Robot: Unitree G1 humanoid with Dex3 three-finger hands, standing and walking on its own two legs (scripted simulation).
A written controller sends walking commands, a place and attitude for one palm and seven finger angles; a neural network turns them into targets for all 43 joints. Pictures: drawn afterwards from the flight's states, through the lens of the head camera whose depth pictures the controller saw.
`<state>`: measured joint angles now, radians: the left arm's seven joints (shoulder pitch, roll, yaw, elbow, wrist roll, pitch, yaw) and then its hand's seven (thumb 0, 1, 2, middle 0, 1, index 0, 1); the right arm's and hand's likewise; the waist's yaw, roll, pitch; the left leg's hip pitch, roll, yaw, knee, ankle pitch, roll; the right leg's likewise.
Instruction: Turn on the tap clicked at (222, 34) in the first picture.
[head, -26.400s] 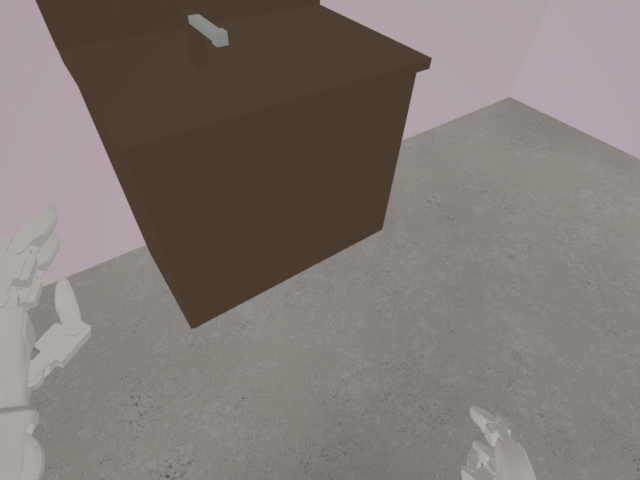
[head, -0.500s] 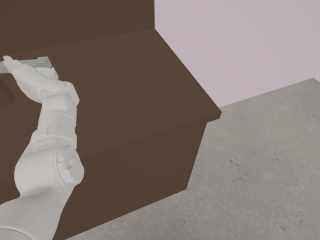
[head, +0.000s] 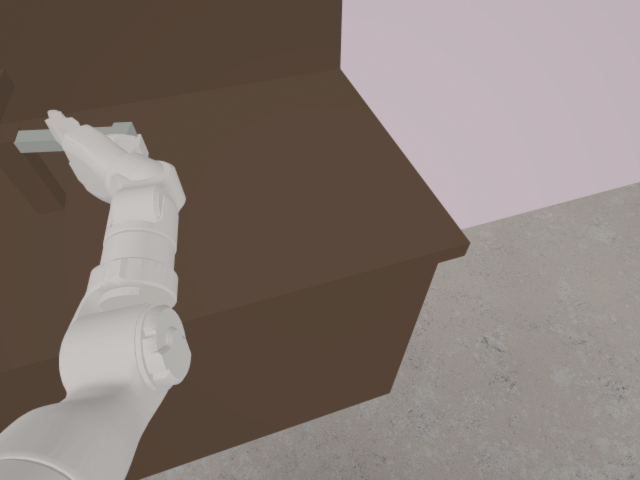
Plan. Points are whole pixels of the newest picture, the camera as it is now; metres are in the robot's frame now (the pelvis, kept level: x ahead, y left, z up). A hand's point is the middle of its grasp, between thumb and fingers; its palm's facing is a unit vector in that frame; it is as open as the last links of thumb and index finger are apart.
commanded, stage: lift the hand up off the lever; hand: left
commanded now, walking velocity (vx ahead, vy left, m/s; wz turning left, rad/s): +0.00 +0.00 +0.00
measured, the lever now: (124, 137) +0.52 +0.27 +0.17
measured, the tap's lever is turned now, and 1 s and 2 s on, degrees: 76 76 76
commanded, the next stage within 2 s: draw the hand back beside the body in 1.54 s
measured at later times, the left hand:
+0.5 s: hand (128, 136) +0.46 +0.23 +0.21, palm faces +0.81 -0.58 -0.09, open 7.8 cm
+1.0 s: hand (130, 117) +0.47 +0.22 +0.23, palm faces +0.79 -0.61 -0.08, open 7.8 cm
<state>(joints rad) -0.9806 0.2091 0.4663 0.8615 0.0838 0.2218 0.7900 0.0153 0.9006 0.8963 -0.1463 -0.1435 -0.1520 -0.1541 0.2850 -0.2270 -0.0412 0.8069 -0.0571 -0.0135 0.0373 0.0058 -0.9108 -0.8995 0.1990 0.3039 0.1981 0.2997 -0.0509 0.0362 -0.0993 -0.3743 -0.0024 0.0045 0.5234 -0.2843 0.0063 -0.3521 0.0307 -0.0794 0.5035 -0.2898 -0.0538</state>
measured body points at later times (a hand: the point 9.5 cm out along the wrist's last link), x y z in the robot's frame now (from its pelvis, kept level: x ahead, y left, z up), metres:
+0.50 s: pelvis +0.00 -0.02 +0.00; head +0.00 -0.04 +0.45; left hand +0.41 +0.25 +0.22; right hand +0.08 -0.28 -0.13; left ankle -0.02 +0.11 -0.73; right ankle -0.03 -0.08 -0.73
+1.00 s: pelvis -0.02 -0.01 +0.01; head +0.00 -0.02 +0.46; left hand +0.42 +0.25 +0.24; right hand +0.04 -0.26 -0.13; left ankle -0.02 +0.11 -0.73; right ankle -0.03 -0.08 -0.73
